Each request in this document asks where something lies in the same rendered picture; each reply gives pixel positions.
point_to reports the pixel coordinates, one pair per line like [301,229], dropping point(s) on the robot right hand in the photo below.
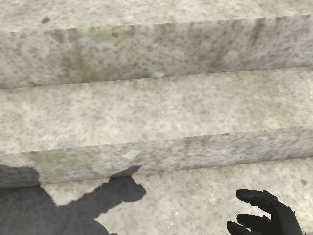
[283,220]

